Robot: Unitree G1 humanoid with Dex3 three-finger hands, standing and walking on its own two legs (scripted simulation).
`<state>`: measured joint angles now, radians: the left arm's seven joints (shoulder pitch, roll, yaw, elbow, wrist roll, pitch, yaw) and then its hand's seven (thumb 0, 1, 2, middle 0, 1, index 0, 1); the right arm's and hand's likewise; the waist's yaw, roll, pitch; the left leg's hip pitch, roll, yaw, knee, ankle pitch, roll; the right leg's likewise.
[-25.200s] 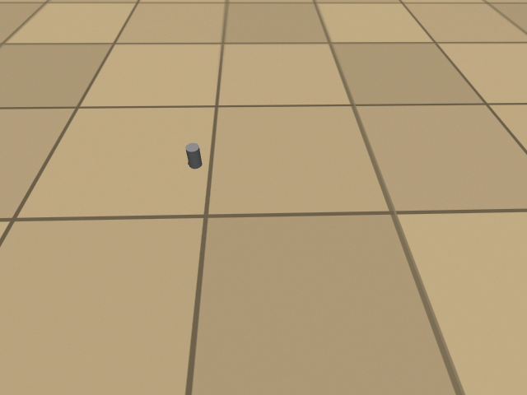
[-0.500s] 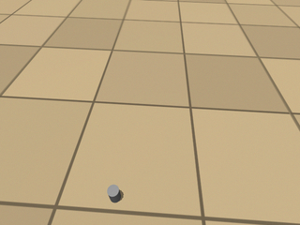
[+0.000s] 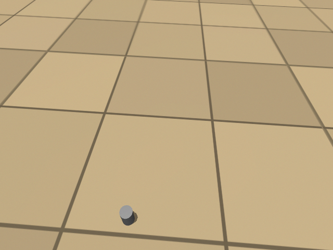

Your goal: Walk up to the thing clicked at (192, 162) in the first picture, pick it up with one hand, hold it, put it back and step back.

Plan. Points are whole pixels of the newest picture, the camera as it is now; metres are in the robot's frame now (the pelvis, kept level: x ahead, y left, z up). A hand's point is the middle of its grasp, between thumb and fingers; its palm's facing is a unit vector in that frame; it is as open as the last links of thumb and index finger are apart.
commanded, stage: stand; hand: left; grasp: from above
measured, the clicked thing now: (127, 215) +0.43 +0.19 -0.72
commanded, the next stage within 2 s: rise first in 0.78 s
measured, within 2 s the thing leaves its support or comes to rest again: neither
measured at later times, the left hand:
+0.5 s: hand out of the picture +0.06 +0.26 -0.16, palm faces -0.02 -0.94 -0.35, open 7.4 cm
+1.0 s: hand out of the picture +0.11 +0.25 -0.16, palm faces +0.07 -0.94 -0.33, open 7.8 cm
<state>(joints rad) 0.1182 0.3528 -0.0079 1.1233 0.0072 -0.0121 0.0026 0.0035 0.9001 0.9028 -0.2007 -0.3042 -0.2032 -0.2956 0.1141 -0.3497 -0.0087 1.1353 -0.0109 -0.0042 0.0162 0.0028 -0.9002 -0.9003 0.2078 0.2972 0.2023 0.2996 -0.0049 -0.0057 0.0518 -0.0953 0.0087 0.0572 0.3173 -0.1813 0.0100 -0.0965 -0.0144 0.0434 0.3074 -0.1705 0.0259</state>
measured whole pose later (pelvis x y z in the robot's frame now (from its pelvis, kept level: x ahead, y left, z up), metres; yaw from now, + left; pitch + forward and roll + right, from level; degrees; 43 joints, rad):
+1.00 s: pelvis -0.01 +0.00 -0.01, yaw +2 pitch +1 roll +0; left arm 0.02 0.33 0.05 1.08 -0.01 -0.03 0.02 0.01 0.79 0.93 -0.19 -0.41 -0.18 -0.40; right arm 0.18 -0.33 0.01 0.93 0.04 -0.03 -0.02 0.00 -0.93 -0.91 0.21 0.30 0.20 0.30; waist -0.01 -0.01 0.06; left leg -0.25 0.00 0.02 0.46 -0.22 0.01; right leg -0.23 -0.02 0.00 0.43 -0.22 0.02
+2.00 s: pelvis -0.02 -0.01 -0.16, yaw +3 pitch +25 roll -2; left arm 0.14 0.38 0.11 0.50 0.40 0.10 0.01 0.00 -0.52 0.96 -0.06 -1.09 -0.07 -1.08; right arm 0.16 -0.27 -0.03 0.54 0.00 -0.19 -0.01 0.01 -0.88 -0.90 0.21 0.30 0.20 0.30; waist -0.03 0.01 -0.16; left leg -1.26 0.02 -0.03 1.43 -0.62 -0.01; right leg -1.22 -0.01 -0.03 1.41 -0.63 0.01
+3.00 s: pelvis -0.10 -0.01 -0.40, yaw -1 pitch +35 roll -6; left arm -0.85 0.61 0.03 1.32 1.20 -0.16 0.36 0.00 -0.42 0.92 -0.21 -0.87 -0.20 -0.87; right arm 0.15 -0.26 -0.01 0.76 -0.09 -0.05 0.09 0.00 -0.91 -0.91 0.21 0.30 0.20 0.30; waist -0.18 0.01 -0.12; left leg -2.18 0.01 -0.08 2.22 -0.65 0.01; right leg -2.11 0.00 -0.05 2.17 -0.67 0.02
